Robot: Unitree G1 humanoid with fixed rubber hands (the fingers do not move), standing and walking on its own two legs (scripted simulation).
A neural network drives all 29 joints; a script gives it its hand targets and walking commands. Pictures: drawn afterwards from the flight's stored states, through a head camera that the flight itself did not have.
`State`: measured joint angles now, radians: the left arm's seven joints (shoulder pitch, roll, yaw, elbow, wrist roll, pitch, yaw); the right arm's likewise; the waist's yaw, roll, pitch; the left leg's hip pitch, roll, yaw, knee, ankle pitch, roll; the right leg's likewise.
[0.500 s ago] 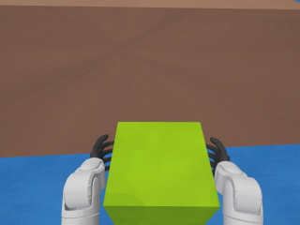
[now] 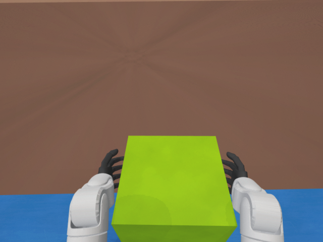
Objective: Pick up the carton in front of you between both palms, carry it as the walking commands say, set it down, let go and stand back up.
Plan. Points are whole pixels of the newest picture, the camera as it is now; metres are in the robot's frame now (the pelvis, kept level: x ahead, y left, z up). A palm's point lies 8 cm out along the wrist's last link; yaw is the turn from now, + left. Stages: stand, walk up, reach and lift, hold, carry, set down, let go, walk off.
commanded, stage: carry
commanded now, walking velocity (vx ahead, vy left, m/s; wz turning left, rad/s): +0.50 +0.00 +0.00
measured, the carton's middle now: (171, 199) +0.25 +0.01 +0.00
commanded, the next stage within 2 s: none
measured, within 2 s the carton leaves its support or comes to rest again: neither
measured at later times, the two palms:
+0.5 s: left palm (132, 66) +0.65 +0.16 +0.12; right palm (220, 73) +0.62 -0.14 +0.13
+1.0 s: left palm (150, 24) +1.04 +0.14 +0.12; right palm (212, 24) +1.06 -0.16 +0.12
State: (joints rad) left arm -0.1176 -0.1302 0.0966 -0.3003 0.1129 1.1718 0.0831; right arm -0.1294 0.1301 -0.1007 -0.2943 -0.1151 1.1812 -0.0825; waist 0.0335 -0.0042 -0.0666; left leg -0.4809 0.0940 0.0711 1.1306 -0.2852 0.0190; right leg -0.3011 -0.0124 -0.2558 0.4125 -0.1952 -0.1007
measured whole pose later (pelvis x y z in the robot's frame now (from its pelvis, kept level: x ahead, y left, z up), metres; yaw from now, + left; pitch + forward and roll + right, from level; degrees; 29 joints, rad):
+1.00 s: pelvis +0.65 -0.02 +0.00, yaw -2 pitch +6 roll +1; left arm -0.86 -0.01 0.27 0.04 0.05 1.30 0.16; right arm -0.88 -0.02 -0.31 0.04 -0.07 1.33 -0.13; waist 0.08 0.01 0.11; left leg -0.60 0.00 0.02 1.35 -0.40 0.06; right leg -0.43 0.01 -0.16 0.55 -0.34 -0.08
